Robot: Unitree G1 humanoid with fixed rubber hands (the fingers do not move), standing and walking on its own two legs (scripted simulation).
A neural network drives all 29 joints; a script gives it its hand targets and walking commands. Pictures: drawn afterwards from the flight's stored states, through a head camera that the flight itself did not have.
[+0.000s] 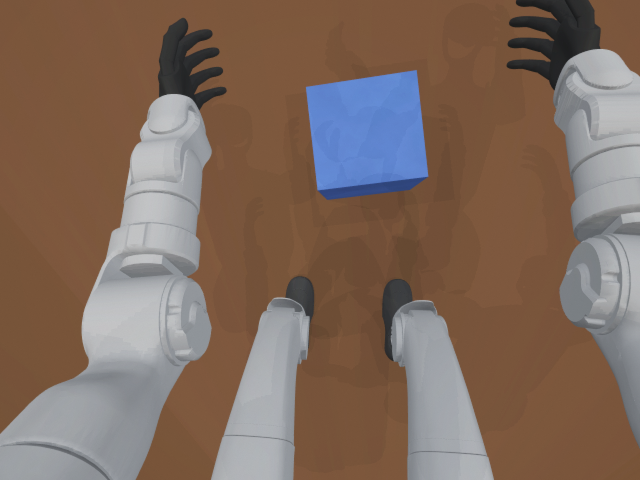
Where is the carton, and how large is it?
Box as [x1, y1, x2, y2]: [306, 70, 427, 199]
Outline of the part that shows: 416,70 306,87 317,189 327,199 409,189 427,176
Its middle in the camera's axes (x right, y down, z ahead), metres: +0.10 -0.20 +0.85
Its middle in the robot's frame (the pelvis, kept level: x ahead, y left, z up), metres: +0.54 -0.02 -0.54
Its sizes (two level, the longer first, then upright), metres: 0.210 0.200 0.250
